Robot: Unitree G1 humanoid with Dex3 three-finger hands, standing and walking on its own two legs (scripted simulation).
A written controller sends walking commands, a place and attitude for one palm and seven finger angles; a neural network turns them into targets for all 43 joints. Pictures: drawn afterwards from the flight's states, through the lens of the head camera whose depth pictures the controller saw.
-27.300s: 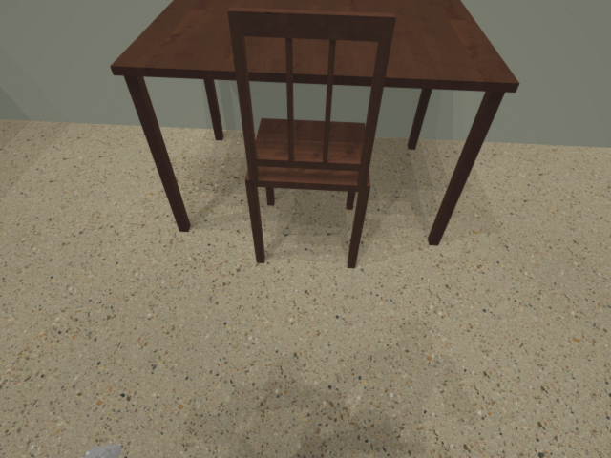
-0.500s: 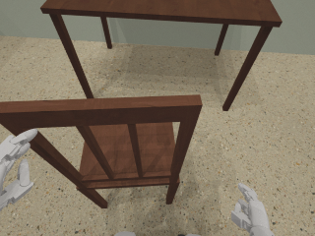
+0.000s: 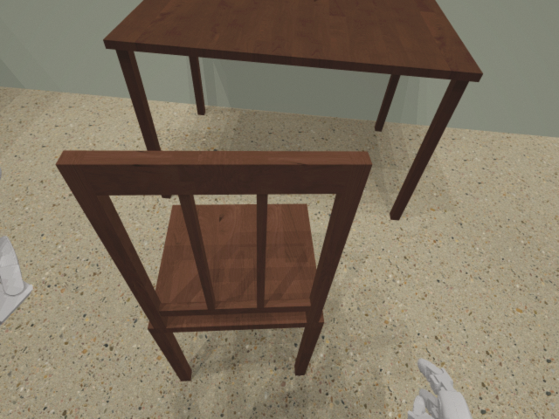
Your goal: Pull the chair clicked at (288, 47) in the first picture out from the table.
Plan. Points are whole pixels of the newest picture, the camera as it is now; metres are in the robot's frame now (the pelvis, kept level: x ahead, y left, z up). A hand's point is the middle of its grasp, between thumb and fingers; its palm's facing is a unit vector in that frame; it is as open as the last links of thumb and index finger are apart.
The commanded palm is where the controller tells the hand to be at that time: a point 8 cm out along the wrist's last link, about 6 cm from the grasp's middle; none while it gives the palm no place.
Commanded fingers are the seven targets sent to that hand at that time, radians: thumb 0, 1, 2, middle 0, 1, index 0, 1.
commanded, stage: step back with the hand held close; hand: left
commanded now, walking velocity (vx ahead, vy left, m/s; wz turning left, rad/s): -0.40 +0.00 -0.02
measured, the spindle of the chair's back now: (201, 260) +0.38 +0.16 -0.04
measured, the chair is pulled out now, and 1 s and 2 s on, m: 0.62 0.62 0.62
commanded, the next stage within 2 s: stop stepping back and stand still in 0.32 s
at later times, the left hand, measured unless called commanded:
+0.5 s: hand out of the picture +0.10 +0.22 +0.17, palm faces +0.31 -0.81 -0.50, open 7.4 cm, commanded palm +0.04 +0.27 +0.19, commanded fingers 0.00 0.90 0.90 -0.20 -0.30 -0.20 -0.30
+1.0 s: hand out of the picture -0.03 +0.21 +0.18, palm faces +0.41 -0.74 -0.53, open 7.4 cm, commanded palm -0.09 +0.26 +0.19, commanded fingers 0.00 0.90 0.90 -0.20 -0.30 -0.20 -0.30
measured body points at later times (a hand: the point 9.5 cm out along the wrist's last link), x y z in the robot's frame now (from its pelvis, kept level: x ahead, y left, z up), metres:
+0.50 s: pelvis -0.12 -0.03 +0.00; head -0.09 -0.02 +0.45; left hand +0.08 +0.26 +0.19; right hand +0.06 -0.28 -0.07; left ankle -0.02 +0.09 -0.73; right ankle -0.12 -0.14 -0.71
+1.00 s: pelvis -0.22 -0.04 +0.00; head -0.25 -0.05 +0.45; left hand -0.06 +0.25 +0.21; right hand -0.12 -0.29 -0.10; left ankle -0.24 +0.08 -0.73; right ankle -0.20 -0.13 -0.71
